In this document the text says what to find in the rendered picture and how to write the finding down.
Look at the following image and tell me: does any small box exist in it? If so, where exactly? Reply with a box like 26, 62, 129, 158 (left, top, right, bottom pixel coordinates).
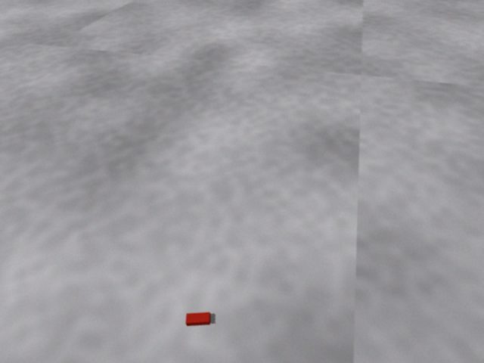
186, 312, 210, 326

